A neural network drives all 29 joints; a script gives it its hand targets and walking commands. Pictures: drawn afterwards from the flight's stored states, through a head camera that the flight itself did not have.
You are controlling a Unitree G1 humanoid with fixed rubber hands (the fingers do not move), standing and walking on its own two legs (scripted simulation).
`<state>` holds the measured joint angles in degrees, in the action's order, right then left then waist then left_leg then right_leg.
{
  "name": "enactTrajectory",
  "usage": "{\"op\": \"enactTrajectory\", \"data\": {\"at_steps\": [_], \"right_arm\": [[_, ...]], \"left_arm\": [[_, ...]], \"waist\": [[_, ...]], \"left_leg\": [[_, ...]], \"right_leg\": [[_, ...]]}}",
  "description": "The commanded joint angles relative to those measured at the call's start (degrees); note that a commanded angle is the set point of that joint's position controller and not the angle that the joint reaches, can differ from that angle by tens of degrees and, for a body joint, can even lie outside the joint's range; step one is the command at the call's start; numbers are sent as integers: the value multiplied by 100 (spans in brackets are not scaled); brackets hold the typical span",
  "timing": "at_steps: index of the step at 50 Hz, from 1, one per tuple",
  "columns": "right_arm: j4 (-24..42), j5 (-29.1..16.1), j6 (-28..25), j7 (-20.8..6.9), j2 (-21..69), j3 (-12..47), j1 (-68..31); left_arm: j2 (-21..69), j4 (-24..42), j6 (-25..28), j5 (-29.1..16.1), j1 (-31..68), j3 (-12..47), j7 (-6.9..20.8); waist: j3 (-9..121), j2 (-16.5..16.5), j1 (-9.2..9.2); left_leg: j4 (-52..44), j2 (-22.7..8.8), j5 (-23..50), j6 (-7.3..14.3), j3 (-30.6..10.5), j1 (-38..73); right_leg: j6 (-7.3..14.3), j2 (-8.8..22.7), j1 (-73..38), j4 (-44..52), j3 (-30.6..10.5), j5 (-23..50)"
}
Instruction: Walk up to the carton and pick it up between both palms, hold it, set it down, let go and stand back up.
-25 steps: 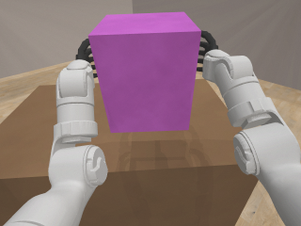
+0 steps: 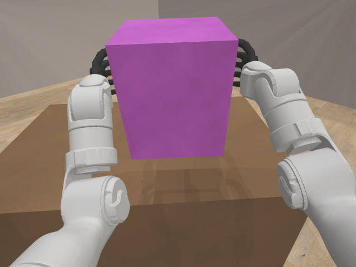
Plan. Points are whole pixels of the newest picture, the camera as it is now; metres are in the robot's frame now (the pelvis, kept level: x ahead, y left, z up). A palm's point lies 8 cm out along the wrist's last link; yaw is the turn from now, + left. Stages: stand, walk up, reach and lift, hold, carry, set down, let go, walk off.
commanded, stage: hold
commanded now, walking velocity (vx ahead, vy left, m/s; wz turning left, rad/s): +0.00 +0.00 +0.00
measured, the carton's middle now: (174, 87) +0.40 +0.00 +0.29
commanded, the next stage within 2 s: none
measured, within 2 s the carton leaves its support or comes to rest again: neither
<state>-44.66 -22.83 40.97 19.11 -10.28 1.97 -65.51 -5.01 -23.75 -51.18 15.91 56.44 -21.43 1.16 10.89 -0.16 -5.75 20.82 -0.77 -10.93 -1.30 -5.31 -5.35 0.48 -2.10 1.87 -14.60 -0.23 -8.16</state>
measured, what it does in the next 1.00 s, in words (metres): stands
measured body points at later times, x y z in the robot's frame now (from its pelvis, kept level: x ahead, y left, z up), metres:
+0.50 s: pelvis +0.00 +0.00 +0.00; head -0.11 +0.02 +0.44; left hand +0.38 +0.15 +0.32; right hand +0.37 -0.15 +0.33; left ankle +0.01 +0.13 -0.75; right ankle +0.00 -0.12 -0.75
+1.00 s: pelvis +0.00 +0.00 +0.00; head -0.11 +0.01 +0.44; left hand +0.38 +0.15 +0.33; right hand +0.37 -0.15 +0.33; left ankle +0.01 +0.13 -0.75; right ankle +0.00 -0.12 -0.75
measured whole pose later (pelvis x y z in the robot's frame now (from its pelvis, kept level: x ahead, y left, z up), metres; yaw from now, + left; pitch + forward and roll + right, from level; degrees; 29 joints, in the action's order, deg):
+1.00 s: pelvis +0.00 +0.00 +0.00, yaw +0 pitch -4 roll -1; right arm -47.7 -22.0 40.6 18.5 -10.5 1.3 -67.1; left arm -5.4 -27.7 -50.0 16.0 58.6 -21.6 1.0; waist 11.8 -0.5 -5.2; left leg 20.4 -0.7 -10.5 -1.3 -5.0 -6.3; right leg 0.5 -2.2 3.2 -15.0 -0.9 -8.2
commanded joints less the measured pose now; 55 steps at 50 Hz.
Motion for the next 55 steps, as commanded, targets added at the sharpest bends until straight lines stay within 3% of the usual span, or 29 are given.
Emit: {"op": "enactTrajectory", "data": {"at_steps": [1, 5, 6, 9, 11, 14, 18, 22, 26, 27, 31, 36, 43, 44, 46, 50, 54, 55], "right_arm": [[1548, -969, -241, -986, 3510, 660, -4206], [1315, -974, -243, -1001, 3431, 633, -4176], [1522, -1006, -281, -1001, 3523, 723, -4310], [1478, -1046, -285, -996, 3486, 702, -4307], [1564, -1024, -300, -989, 3541, 737, -4345], [1536, -980, -297, -973, 3573, 660, -4271], [1735, -1038, -331, -954, 3588, 742, -4354], [1635, -990, -303, -939, 3468, 641, -4188], [1734, -997, -322, -968, 3485, 666, -4305], [1689, -1032, -302, -971, 3504, 734, -4358], [1608, -1141, -272, -964, 3460, 829, -4177], [1608, -1095, -276, -1013, 3410, 784, -4239], [1329, -912, -281, -1057, 3553, 577, -4332], [1498, -943, -314, -1067, 3603, 646, -4468], [1523, -968, -319, -1053, 3646, 681, -4519], [1475, -1016, -313, -985, 3556, 687, -4374], [1596, -1130, -260, -902, 3497, 762, -4103], [1584, -1158, -233, -893, 3486, 796, -4088]], "left_arm": [[3035, 513, 482, -1166, 4687, 1842, 1017], [3096, 388, 492, -1132, 4652, 1792, 1010], [3001, 336, 494, -1123, 4604, 1672, 1011], [3006, 399, 512, -1126, 4645, 1704, 990], [2950, 364, 526, -1119, 4647, 1626, 999], [2961, 352, 568, -1174, 4728, 1699, 1011], [3013, 378, 590, -1251, 4699, 1742, 978], [3083, 396, 563, -1238, 4645, 1850, 1010], [3163, 443, 567, -1250, 4696, 1872, 981], [3067, 419, 557, -1182, 4666, 1749, 965], [3051, 530, 518, -1132, 4575, 1758, 946], [3114, 571, 481, -1158, 4619, 1827, 965], [3068, 253, 570, -1177, 4829, 1746, 947], [3084, 261, 575, -1182, 4782, 1696, 941], [3020, 224, 591, -1179, 4799, 1653, 927], [2997, 82, 560, -1151, 4602, 1630, 966], [3013, 458, 540, -1199, 4561, 1773, 1013], [2968, 542, 530, -1184, 4604, 1740, 1017]], "waist": [[1502, -309, -45], [1474, -381, -55], [1600, -219, 85], [1599, -269, 34], [1634, -129, 72], [1626, -185, -38], [1792, -192, -9], [1689, -296, -159], [1712, -350, -86], [1739, -247, 18], [1711, -309, 9], [1656, -380, -18], [1440, -190, -11], [1601, -125, 89], [1668, -53, 100], [1614, -96, 8], [1763, -263, -126], [1734, -245, -89]], "left_leg": [[-327, 304, 806, -227, 293, -177], [-353, 257, 800, -231, 282, -174], [-293, 311, 876, -182, 314, -167], [-273, 290, 1024, -211, 280, -66], [-272, 312, 988, -161, 302, -57], [-286, 327, 854, -166, 297, -101], [-209, 339, 1060, -175, 281, -23], [-232, 317, 1012, -238, 266, 13], [-263, 287, 957, -230, 259, -32], [-253, 304, 1031, -199, 262, 0], [-184, 301, 1364, -236, 255, 88], [-269, 274, 1140, -251, 249, -21], [-407, 258, 558, -141, 271, -268], [-384, 274, 596, -111, 275, -269], [-335, 295, 699, -98, 282, -168], [-219, 324, 968, -136, 283, 4], [-135, 332, 1329, -242, 273, 164], [-125, 339, 1387, -253, 278, 163]], "right_leg": [[-217, -193, -664, 2, -47, 817], [-191, -220, -671, -18, -49, 832], [-236, -192, -725, -18, -60, 918], [-223, -227, -699, -29, -17, 963], [-256, -214, -678, -1, -24, 958], [-269, -194, -610, 24, -32, 883], [-272, -187, -678, 5, -39, 1087], [-249, -191, -614, 10, -44, 1041], [-231, -217, -654, -10, -13, 917], [-234, -228, -718, -3, -20, 978], [-228, -239, -763, -43, -39, 1179], [-192, -260, -720, -30, -17, 953], [-220, -226, -506, 27, -43, 568], [-227, -218, -593, 19, -54, 621], [-243, -215, -574, 34, -61, 708], [-245, -175, -536, 60, -95, 954], [-269, -182, -722, -31, -91, 1463], [-272, -191, -744, -34, -76, 1467]]}}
